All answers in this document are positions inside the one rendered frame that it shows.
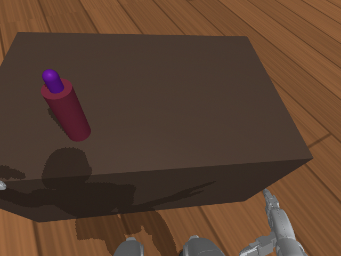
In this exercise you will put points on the bottle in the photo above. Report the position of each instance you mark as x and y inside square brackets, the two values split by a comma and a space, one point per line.
[61, 98]

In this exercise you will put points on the right robot arm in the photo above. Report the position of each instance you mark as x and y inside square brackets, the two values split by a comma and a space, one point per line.
[289, 247]

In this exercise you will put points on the right robot hand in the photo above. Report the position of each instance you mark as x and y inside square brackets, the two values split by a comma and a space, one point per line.
[280, 228]

